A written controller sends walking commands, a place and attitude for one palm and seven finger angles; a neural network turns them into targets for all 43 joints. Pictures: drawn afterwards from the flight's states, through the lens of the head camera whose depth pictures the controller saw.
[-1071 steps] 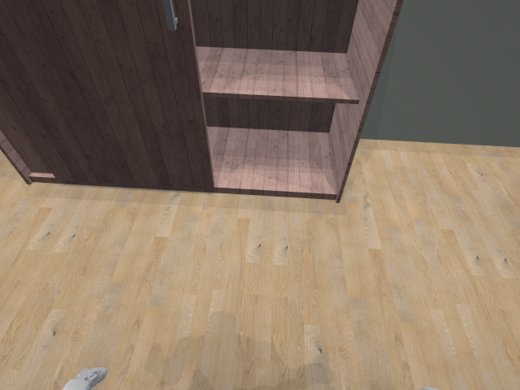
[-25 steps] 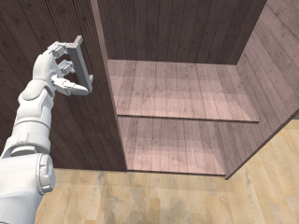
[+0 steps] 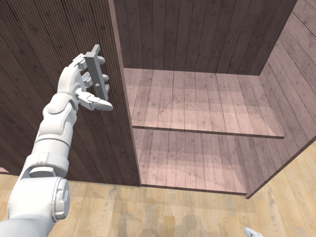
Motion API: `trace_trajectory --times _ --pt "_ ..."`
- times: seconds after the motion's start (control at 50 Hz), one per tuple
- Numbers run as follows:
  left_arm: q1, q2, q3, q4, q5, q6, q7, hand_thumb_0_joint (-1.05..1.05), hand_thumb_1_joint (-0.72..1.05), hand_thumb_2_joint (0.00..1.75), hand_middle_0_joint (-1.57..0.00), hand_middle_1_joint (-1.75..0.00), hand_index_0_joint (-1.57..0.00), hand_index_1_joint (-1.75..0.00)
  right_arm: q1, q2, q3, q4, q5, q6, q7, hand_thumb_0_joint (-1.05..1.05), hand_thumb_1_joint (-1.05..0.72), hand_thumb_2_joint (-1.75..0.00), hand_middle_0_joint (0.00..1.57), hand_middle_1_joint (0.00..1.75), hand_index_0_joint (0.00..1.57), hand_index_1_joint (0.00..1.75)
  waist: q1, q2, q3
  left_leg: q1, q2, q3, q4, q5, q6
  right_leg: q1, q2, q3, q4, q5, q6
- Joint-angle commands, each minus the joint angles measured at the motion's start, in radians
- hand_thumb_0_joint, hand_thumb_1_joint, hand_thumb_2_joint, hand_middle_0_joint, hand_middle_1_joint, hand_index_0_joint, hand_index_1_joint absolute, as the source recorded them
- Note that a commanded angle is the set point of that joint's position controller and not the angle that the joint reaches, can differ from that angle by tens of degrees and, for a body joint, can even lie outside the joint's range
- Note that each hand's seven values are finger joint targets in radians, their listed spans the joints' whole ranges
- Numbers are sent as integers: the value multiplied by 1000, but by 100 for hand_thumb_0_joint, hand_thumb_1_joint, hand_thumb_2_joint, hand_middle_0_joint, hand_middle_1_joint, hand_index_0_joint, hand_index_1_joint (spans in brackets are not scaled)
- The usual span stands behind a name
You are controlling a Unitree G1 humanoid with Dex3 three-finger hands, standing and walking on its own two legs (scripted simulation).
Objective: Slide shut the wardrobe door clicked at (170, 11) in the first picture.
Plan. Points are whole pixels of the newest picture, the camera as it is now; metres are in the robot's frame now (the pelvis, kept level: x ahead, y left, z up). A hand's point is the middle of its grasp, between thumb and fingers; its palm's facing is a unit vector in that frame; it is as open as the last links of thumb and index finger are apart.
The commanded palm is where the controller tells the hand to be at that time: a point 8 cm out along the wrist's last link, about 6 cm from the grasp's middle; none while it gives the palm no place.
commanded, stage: slide the fingers in behind the handle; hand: left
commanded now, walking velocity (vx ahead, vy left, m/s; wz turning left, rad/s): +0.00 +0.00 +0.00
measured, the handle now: (100, 75) +0.49 +0.16 +0.16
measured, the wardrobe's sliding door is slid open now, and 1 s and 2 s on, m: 0.66 0.65 0.65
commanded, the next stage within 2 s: grip the handle and tug to test in 1.06 s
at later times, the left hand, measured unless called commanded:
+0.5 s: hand (106, 87) +0.44 +0.14 +0.16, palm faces -0.01 -1.00 -0.02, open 14.1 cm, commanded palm +0.42 +0.17 +0.16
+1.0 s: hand (110, 87) +0.44 +0.12 +0.16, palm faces -0.03 -1.00 -0.01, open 14.1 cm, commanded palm +0.42 +0.16 +0.16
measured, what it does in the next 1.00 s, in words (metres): stands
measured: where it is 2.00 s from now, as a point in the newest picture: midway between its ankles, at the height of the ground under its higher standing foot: outside the picture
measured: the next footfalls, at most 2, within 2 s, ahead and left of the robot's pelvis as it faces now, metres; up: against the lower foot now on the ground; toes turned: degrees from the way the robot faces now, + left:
none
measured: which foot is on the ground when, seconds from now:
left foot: down 0.00-1.00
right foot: down 0.00-1.00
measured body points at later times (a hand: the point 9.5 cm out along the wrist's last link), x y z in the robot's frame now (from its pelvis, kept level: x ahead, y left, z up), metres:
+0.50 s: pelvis -0.01 -0.01 +0.00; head +0.02 -0.02 +0.45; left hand +0.43 +0.19 +0.17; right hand +0.10 -0.27 -0.11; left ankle -0.01 +0.08 -0.73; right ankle +0.01 -0.11 -0.73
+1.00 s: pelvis -0.01 -0.02 +0.00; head +0.02 -0.03 +0.45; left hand +0.43 +0.18 +0.16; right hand +0.10 -0.27 -0.11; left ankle -0.01 +0.08 -0.73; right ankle +0.01 -0.11 -0.73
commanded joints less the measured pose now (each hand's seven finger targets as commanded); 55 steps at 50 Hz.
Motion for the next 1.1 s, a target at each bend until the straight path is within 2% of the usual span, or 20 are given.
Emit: trace_trajectory --times 0.0,0.08,0.1,0.16,0.24,0.28,0.34,0.4,0.46,0.5,0.52,0.54,0.6,0.62,0.72,0.76,0.86,0.9,0.96,1.08 --pt "-501 139 24 -245 -27 -53 13 0 -50 30 -30 -120 -30 -120 -2 -144 -61 -88 -2 -43 -6 0 -90 -90 20 30 20 30 -32 -8 -328 247 40 -75 -62 379 -50 59 12 9 -38 271 -10" --pt "-458 185 75 -206 -8 -33 46 0 -50 30 -30 -120 -30 -120 -12 -138 -53 -93 -6 -26 -4 0 -90 -90 20 30 20 30 -9 -45 -297 169 31 -54 -80 337 -40 118 3 17 -41 286 -10" --pt "-461 139 36 -239 -4 -37 48 0 -50 30 -30 -120 -30 -120 -23 -131 -51 -102 -5 -25 -2 0 -90 -90 20 30 20 30 -12 -31 -302 180 28 -46 -78 344 -37 126 2 21 -40 300 -10" --pt "-409 146 39 -268 6 -46 45 0 -50 30 -30 -120 -30 -120 -32 -129 -55 -114 -5 -21 0 0 -90 -90 20 30 20 30 2 -29 -320 186 27 -37 -69 370 -32 154 2 30 -38 332 -12" --pt "-478 129 19 -268 -8 -42 38 0 -50 30 -30 -120 -30 -120 -49 -123 -50 -115 1 -14 -10 0 -90 -90 20 30 20 30 -25 -46 -264 160 27 -35 -86 268 -25 135 0 33 -60 270 -7" --pt "-503 154 35 -289 -4 -47 44 0 -50 30 -30 -120 -30 -120 -49 -124 -51 -115 -1 -15 -14 0 -90 -90 20 30 20 30 -18 -23 -295 172 23 -37 -86 274 -24 151 -1 38 -59 273 -9" --pt "-518 103 -11 -297 0 -54 50 0 -50 30 -30 -120 -30 -120 -49 -118 -49 -110 -1 -22 -13 0 -90 -90 20 30 20 30 -26 23 -311 211 25 -41 -83 279 -31 123 2 32 -60 262 -10" --pt "-550 49 -63 -275 -2 -57 52 0 -50 30 -30 -120 -30 -120 -48 -119 -49 -100 0 -28 -11 0 -90 -90 20 30 20 30 -47 8 -291 209 24 -50 -86 250 -31 94 4 27 -66 231 -9" --pt "-559 86 -36 -265 -1 -70 55 0 -50 30 -30 -120 -30 -120 -38 -129 -55 -89 -2 -32 -13 0 -90 -90 20 30 20 30 -41 -25 -324 206 21 -48 -80 249 -25 120 4 34 -65 240 -9" --pt "-581 14 -93 -279 -5 -76 51 0 -50 30 -30 -120 -30 -120 -41 -120 -54 -86 0 -41 -9 0 -90 -90 20 30 20 30 -53 3 -332 235 21 -52 -79 265 -29 98 3 29 -63 248 -9" --pt "-566 36 -73 -272 -4 -81 53 0 -50 30 -30 -120 -30 -120 -37 -123 -59 -79 -1 -43 -9 0 -90 -90 20 30 20 30 -46 0 -339 244 23 -55 -77 275 -31 98 5 27 -61 250 -10" --pt "-563 -1 -107 -282 -7 -82 48 0 -50 30 -30 -120 -30 -120 -41 -121 -56 -81 1 -47 -7 0 -90 -90 20 30 20 30 -48 16 -339 249 21 -53 -77 286 -32 95 5 27 -60 258 -11" --pt "-574 24 -83 -260 -11 -87 53 0 -50 30 -30 -120 -30 -120 -37 -125 -57 -69 -1 -52 -6 0 -90 -90 20 30 20 30 -50 -34 -325 224 19 -53 -77 266 -26 107 4 30 -66 256 -8" --pt "-551 55 -54 -239 -11 -86 52 0 -50 30 -30 -120 -30 -120 -37 -128 -58 -67 -1 -52 -8 0 -90 -90 20 30 20 30 -37 -35 -319 209 18 -50 -79 263 -24 119 3 33 -65 260 -10" --pt "-574 35 -74 -238 -13 -94 45 0 -50 30 -30 -120 -30 -120 -45 -122 -53 -66 0 -57 -8 0 -90 -90 20 30 20 30 -43 -15 -301 206 14 -47 -81 252 -23 114 1 37 -67 256 -9" --pt "-558 88 -31 -213 -9 -94 51 0 -50 30 -30 -120 -30 -120 -44 -128 -53 -62 -1 -54 -10 0 -90 -90 20 30 20 30 -31 -24 -298 185 12 -41 -79 244 -20 130 -1 44 -69 253 -9" --pt "-576 83 -31 -187 -2 -98 59 0 -50 30 -30 -120 -30 -120 -42 -126 -51 -64 -1 -57 -10 0 -90 -90 20 30 20 30 -36 -35 -286 180 14 -45 -83 229 -21 110 0 37 -65 232 -8" --pt "-622 44 -65 -175 -1 -97 62 0 -50 30 -30 -120 -30 -120 -40 -121 -46 -63 -1 -57 -9 0 -90 -90 20 30 20 30 -54 -26 -276 179 13 -49 -85 220 -22 93 -2 35 -64 225 -5" --pt "-607 92 -20 -170 9 -107 70 0 -50 30 -30 -120 -30 -120 -30 -127 -52 -61 -6 -59 -8 0 -90 -90 20 30 20 30 -35 -23 -326 194 12 -47 -77 246 -23 111 -1 37 -53 242 -8" --pt "-611 47 -55 -161 3 -112 65 0 -50 30 -30 -120 -30 -120 -34 -120 -48 -68 -4 -58 -5 0 -90 -90 20 30 20 30 -43 -33 -315 183 14 -49 -80 244 -24 109 -1 36 -52 246 -6"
